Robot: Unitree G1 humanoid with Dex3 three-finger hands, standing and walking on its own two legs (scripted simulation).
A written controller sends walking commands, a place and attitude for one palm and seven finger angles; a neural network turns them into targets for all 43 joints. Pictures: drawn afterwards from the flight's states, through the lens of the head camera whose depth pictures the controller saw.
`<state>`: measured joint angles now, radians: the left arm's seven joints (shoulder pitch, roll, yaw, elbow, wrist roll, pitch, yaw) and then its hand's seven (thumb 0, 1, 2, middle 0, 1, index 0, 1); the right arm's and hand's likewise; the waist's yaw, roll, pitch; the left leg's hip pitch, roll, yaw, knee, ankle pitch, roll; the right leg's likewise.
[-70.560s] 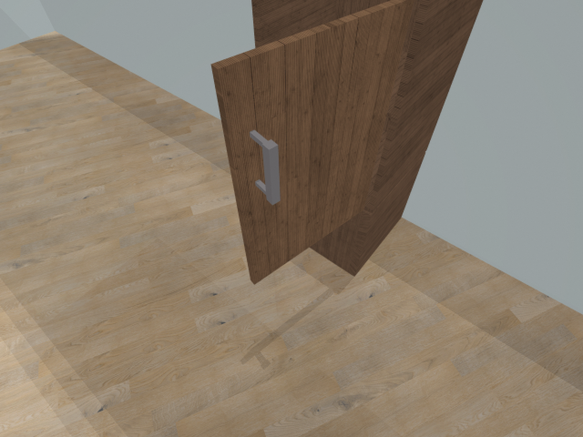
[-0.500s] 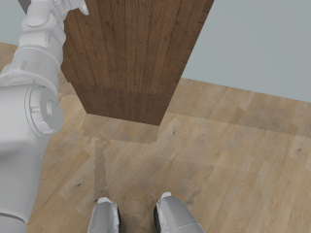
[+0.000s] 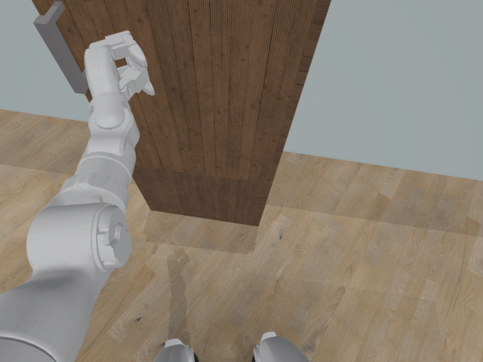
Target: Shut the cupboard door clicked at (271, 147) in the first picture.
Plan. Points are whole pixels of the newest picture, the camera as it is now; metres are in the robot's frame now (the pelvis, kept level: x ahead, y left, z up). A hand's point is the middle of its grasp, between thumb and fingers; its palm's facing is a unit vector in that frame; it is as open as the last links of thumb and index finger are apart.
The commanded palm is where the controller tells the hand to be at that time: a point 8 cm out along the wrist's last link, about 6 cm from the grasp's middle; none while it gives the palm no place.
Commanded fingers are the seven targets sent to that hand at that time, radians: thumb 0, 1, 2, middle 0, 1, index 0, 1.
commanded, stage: pull the fist back off the door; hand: left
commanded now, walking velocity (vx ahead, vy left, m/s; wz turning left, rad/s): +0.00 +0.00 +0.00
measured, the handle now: (69, 50) +0.62 +0.19 +0.12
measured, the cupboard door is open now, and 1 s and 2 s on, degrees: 1 1 1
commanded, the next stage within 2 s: draw the hand back to the body in 0.26 s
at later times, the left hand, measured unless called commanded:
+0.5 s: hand (144, 98) +0.49 +0.07 +0.13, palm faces +0.14 -0.99 +0.02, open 3.1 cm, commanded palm +0.43 +0.13 +0.13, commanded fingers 0.00 0.90 0.90 -1.30 -1.50 -1.30 -1.50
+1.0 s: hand (48, 200) +0.33 +0.16 +0.17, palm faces +0.12 -0.98 -0.13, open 3.0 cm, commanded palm +0.28 +0.22 +0.18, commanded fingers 0.00 0.90 0.90 -0.97 -1.14 -0.97 -1.14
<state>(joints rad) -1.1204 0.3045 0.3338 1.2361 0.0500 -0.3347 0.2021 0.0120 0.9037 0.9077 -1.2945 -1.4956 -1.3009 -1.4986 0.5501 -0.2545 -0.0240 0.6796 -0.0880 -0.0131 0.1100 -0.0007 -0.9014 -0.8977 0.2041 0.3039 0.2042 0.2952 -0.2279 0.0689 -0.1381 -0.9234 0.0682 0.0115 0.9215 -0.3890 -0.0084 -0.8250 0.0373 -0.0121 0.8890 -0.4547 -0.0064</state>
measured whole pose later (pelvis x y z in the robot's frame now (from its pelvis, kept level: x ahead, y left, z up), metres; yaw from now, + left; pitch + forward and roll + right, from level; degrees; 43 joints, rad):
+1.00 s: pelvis -0.01 +0.00 +0.04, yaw +1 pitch +1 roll +0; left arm -0.19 0.22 0.10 0.31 -0.11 -0.14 0.01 0.01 0.90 0.90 -1.19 -1.38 -1.20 -1.39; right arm 0.22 -0.24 0.00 0.59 0.05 0.01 -0.05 0.01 -0.90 -0.90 0.20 0.30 0.20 0.29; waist -0.02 0.05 -0.08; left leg -0.36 0.03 0.03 0.60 -0.27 0.00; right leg -0.28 0.00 0.00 0.61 -0.35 0.00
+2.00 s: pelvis +0.01 +0.00 +0.06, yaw +2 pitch -4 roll +0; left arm 0.46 0.35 0.34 -0.37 -0.07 -0.07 0.10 0.01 0.89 0.90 -0.21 -0.30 -0.22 -0.30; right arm 0.19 -0.22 0.02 0.63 0.01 -0.09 -0.08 0.01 -0.90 -0.90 0.20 0.30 0.20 0.30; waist 0.06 0.06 -0.02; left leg -0.15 0.01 0.02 0.44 -0.23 0.00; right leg -0.05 -0.01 -0.02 0.41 -0.30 0.00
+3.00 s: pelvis -0.13 +0.02 +0.03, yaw +7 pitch -2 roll -2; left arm 0.51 0.40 0.41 -0.51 -0.04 -0.26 0.17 0.01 0.89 0.90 -0.21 -0.30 -0.22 -0.30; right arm 0.24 -0.24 -0.01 0.63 0.00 -0.06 -0.08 0.01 -0.90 -0.90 0.21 0.30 0.21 0.30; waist 0.02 0.01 0.01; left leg -0.50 0.00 0.01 0.67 -0.30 0.02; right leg -0.38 0.00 0.00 0.61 -0.20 0.03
